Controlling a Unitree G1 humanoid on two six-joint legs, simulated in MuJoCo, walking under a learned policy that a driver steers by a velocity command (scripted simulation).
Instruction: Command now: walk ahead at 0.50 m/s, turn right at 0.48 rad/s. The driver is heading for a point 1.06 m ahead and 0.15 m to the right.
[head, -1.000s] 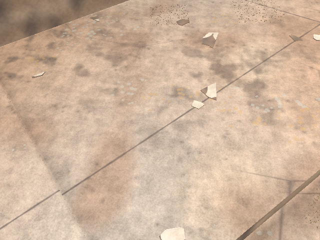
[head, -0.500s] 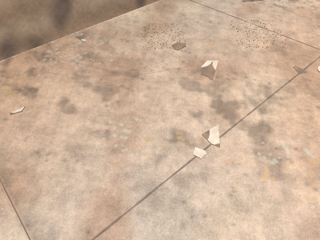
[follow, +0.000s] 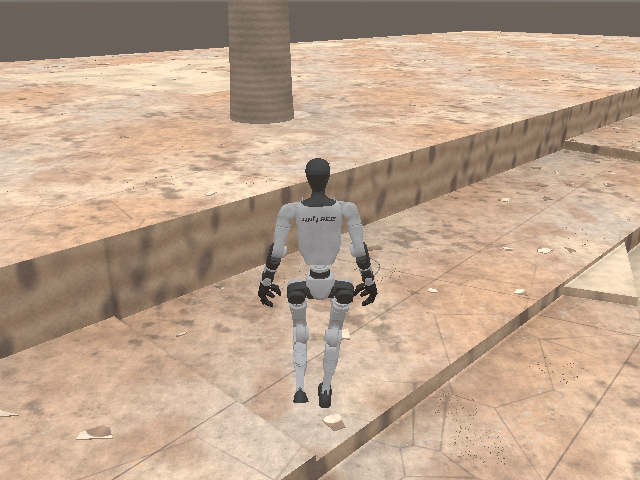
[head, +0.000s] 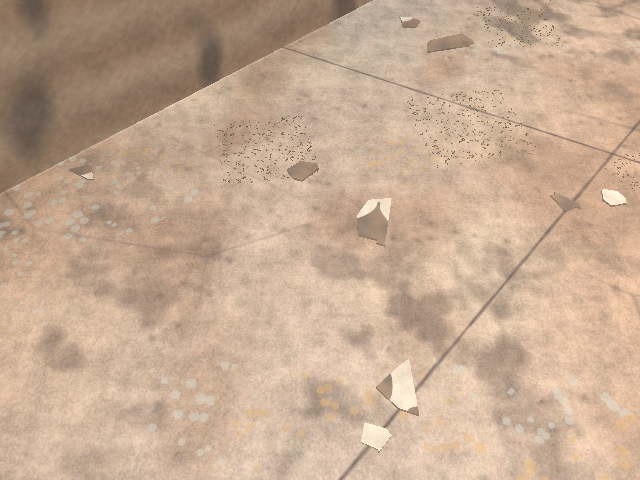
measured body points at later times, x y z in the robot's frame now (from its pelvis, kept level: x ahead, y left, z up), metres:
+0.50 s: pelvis +0.29 +0.05 +0.00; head +0.32 +0.05 +0.45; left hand +0.40 +0.32 -0.13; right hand +0.39 -0.24 -0.09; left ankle +0.38 +0.12 -0.73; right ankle +0.14 -0.02 -0.64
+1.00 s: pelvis +0.51 -0.07 +0.01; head +0.53 -0.09 +0.46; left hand +0.75 +0.09 -0.09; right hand +0.41 -0.30 -0.14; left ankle +0.45 +0.10 -0.64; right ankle +0.51 -0.15 -0.73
